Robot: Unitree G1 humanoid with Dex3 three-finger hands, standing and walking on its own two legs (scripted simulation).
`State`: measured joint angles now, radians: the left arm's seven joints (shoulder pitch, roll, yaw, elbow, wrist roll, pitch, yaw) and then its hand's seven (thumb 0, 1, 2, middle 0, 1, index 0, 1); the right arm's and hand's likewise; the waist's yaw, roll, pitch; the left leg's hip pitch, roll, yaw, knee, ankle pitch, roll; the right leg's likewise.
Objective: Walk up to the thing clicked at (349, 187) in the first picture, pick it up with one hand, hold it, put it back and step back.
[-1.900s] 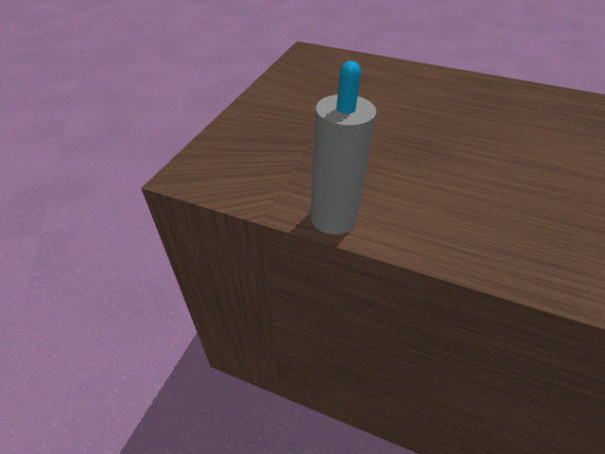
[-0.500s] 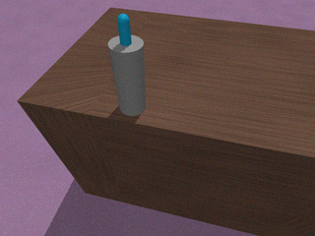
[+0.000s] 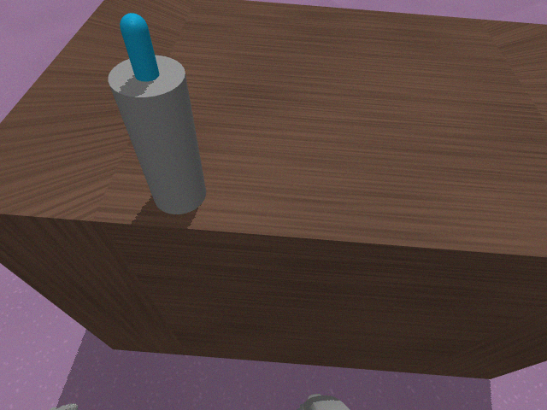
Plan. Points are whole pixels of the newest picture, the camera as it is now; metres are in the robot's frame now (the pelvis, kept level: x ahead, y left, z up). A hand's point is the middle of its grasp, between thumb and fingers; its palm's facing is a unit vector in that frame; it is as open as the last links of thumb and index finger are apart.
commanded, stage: walk up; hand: left
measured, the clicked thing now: (161, 126) +0.44 +0.15 +0.18
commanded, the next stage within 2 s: stand in 1.42 s
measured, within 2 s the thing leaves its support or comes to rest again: neither
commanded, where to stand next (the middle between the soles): +0.05 +0.01 m, yaw -5 degrees
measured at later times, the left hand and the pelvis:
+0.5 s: hand out of the picture +0.12 +0.25 -0.14, palm faces -0.12 -0.93 -0.34, open 7.4 cm; pelvis -0.01 +0.00 +0.00, yaw -6 degrees
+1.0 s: hand out of the picture +0.10 +0.26 -0.13, palm faces -0.13 -0.94 -0.33, open 7.4 cm; pelvis -0.01 +0.01 +0.02, yaw -7 degrees
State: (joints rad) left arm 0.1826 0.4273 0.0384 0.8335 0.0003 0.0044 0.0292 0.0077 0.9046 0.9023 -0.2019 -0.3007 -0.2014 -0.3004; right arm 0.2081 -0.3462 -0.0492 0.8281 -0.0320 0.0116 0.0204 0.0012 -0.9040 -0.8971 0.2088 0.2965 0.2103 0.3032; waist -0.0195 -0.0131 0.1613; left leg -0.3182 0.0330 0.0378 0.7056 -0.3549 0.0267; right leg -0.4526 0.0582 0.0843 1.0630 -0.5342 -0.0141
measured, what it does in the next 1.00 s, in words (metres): steps on the spot: right foot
